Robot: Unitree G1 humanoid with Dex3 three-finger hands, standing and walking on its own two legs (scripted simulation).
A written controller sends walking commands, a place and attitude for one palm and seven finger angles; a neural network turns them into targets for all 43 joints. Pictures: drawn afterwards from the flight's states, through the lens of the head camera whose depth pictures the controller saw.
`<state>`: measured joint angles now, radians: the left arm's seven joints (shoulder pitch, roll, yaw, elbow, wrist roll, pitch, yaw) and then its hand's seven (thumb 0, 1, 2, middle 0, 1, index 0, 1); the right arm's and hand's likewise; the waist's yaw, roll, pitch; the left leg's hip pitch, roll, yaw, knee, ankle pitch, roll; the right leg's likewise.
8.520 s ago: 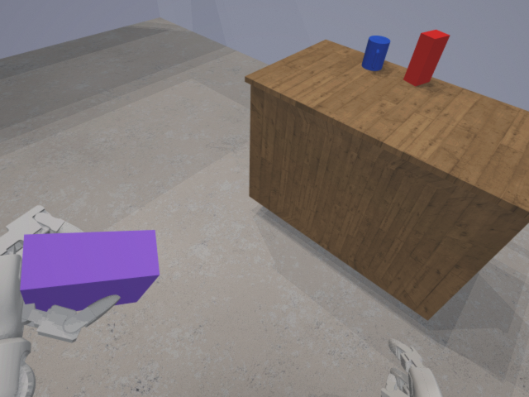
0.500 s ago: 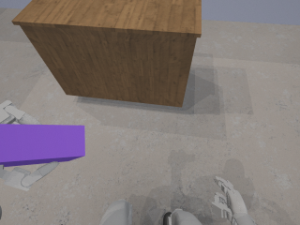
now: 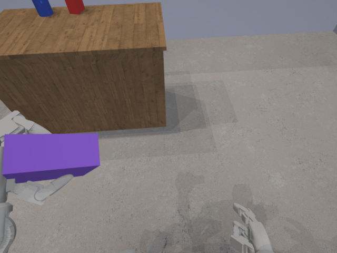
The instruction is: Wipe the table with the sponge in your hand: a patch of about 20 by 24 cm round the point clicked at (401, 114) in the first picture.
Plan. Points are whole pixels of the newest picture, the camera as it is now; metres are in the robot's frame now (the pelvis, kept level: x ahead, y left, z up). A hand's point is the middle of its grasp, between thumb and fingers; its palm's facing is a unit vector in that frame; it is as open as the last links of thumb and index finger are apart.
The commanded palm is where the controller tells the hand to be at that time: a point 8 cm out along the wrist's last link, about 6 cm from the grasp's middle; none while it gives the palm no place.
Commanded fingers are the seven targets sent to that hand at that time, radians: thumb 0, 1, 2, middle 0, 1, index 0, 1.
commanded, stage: turn to face it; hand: left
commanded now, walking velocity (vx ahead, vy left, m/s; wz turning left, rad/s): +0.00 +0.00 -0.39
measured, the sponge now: (65, 158) +0.23 +0.21 +0.17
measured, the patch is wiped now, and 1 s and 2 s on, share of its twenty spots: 0.00 0.00 0.00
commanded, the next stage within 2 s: take the last steps up to it in 0.42 s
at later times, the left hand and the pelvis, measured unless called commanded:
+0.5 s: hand (66, 186) +0.18 +0.18 +0.18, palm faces +0.27 -0.85 -0.45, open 9.8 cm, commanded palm +0.14 +0.22 +0.19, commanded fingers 0.00 0.10 1.30 -1.20 -1.60 -1.20 -1.60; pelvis -0.07 -0.03 +0.01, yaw -10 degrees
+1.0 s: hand (66, 206) +0.15 +0.16 +0.18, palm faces +0.23 -0.83 -0.50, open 9.8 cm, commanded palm +0.11 +0.22 +0.19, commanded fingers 0.00 0.10 1.30 -1.20 -1.60 -1.20 -1.60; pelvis -0.09 -0.04 +0.02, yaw -9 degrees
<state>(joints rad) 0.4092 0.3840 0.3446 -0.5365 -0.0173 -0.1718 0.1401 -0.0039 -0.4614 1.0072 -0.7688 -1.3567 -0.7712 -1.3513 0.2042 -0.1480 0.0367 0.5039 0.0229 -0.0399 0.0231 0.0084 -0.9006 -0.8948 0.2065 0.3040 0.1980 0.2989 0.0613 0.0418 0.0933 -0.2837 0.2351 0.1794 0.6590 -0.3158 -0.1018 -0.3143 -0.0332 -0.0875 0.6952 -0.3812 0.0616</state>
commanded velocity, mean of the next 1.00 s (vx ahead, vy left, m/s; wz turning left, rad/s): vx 0.15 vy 0.08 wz -0.09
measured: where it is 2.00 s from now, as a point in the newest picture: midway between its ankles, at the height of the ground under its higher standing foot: outside the picture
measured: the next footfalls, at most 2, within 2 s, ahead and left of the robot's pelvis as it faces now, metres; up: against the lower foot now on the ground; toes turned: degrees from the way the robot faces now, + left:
right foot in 0.02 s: +0.05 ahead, -0.12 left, +0.00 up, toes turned -6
left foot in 0.42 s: +0.00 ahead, +0.10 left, +0.00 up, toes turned -3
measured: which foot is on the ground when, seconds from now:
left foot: down 0.00-0.02, up 0.04-0.40, down 0.42-0.66, up 0.68-1.00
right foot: up 0.00-0.00, down 0.02-0.44, up 0.46-0.64, down 0.66-1.00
